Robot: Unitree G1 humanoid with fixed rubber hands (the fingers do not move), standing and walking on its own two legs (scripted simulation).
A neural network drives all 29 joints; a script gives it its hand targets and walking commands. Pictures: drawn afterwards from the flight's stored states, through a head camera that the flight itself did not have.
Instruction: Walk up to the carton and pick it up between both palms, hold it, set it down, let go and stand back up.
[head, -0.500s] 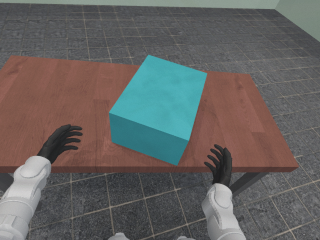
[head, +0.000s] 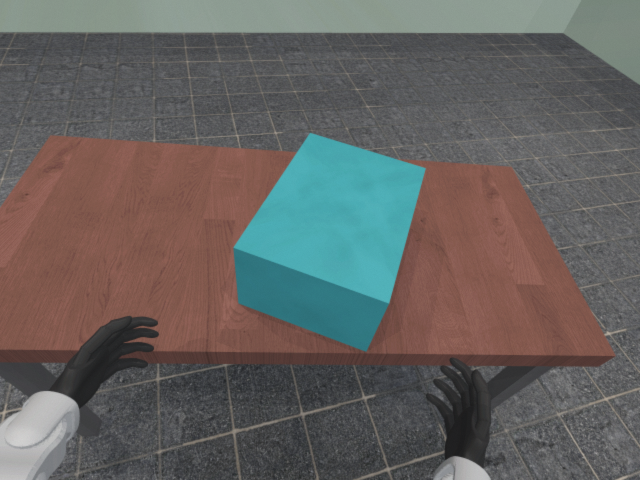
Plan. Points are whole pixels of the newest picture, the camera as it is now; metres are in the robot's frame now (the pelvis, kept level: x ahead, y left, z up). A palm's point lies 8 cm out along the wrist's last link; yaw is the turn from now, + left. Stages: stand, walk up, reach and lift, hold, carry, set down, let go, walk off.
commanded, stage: set down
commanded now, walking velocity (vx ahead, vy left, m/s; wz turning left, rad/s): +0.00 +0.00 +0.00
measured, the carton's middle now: (335, 233) +0.52 -0.05 -0.05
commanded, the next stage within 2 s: none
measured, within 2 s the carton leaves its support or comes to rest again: neither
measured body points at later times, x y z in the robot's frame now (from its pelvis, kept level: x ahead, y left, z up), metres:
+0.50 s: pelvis +0.01 -0.03 +0.01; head +0.03 -0.01 +0.46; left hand +0.25 +0.24 +0.00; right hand +0.19 -0.20 -0.01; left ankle +0.03 +0.07 -0.72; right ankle +0.02 -0.18 -0.72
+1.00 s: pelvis +0.01 -0.03 +0.01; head +0.03 -0.02 +0.46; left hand +0.23 +0.23 -0.02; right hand +0.18 -0.21 -0.02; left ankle +0.03 +0.07 -0.72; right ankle +0.02 -0.18 -0.72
